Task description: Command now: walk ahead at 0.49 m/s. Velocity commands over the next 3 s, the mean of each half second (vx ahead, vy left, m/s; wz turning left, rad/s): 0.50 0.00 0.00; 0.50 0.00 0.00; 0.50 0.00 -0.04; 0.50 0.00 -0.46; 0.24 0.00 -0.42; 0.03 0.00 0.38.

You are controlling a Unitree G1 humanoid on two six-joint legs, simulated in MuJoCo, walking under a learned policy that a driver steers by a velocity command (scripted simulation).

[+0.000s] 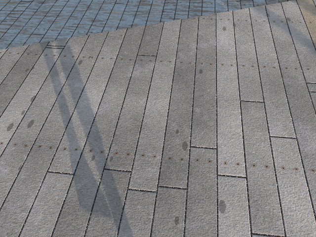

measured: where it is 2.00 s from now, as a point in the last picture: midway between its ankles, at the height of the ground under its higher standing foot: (180, 133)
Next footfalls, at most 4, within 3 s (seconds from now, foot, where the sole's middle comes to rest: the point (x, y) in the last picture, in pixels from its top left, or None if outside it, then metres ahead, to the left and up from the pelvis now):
0.22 left None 0.32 0.13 -0.78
0.74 right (207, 223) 0.60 -0.11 -0.78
1.30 left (157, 160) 0.92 0.12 -0.78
1.88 right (205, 120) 1.20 -0.13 -0.78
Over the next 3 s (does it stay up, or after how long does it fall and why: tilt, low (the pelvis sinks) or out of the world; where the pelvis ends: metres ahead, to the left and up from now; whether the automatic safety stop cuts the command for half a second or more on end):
stays up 1.35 -0.10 0.00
